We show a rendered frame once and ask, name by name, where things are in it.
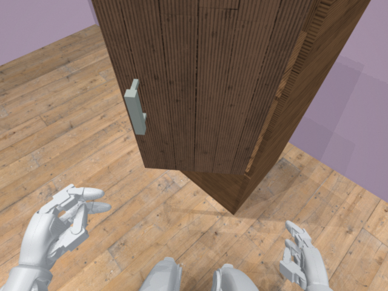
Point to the robot thigh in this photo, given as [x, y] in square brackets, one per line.
[230, 279]
[165, 276]

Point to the left robot thigh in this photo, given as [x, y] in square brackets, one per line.
[165, 276]

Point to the cupboard door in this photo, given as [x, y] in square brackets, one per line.
[208, 73]

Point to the handle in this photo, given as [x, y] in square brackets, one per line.
[134, 107]

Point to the right robot thigh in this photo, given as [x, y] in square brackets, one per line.
[230, 279]

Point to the left robot hand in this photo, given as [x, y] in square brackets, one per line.
[39, 247]

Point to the robot left forearm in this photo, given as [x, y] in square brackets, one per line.
[28, 278]

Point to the right robot hand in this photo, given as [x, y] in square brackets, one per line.
[308, 267]

